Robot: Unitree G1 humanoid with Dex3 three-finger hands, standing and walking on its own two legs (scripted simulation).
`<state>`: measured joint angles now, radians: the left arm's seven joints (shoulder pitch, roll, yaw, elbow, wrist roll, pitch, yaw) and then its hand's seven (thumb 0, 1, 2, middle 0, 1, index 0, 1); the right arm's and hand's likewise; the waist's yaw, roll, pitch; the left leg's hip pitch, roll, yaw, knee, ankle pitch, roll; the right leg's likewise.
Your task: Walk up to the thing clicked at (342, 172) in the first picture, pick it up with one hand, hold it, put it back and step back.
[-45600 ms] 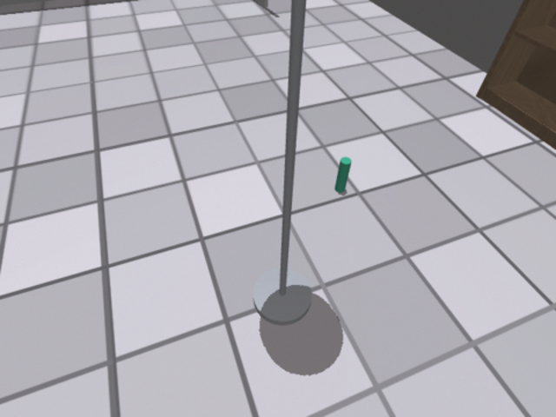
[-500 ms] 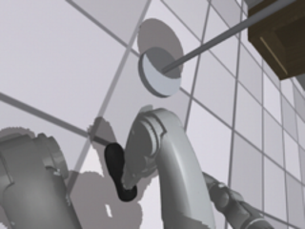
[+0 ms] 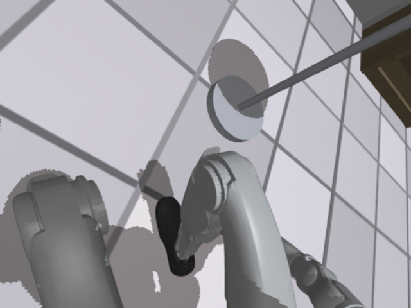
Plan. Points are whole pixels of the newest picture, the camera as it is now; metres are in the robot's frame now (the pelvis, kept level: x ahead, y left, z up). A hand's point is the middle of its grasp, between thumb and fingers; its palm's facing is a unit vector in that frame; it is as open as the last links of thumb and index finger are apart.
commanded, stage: settle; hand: left
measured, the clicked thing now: out of the picture +0.44 +0.30 -0.16
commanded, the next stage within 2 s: lift in 1.52 s
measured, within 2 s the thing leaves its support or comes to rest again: neither
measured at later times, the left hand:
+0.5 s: hand out of the picture +0.42 +0.30 -0.03, palm faces +0.27 -0.96 -0.06, open 7.0 cm
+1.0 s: hand out of the picture +0.43 +0.29 +0.03, palm faces +0.27 -0.96 -0.05, open 7.0 cm
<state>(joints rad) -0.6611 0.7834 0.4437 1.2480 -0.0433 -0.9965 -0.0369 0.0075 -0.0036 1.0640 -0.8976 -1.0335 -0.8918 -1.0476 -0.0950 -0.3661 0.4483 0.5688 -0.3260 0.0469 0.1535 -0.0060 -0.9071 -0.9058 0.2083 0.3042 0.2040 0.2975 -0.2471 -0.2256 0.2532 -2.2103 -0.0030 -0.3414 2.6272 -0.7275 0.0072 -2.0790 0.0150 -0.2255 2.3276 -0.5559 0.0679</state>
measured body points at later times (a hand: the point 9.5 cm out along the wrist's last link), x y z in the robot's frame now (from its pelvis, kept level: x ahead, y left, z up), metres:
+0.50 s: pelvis +0.01 -0.01 +0.03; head +0.19 +0.12 +0.41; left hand +0.40 +0.35 -0.02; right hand +0.18 -0.25 -0.06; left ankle +0.08 +0.12 -0.26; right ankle +0.16 -0.13 -0.26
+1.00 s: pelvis +0.02 -0.02 +0.06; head +0.21 +0.08 +0.46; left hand +0.41 +0.34 +0.03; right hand +0.19 -0.26 -0.05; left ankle +0.08 +0.11 -0.26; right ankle +0.16 -0.13 -0.26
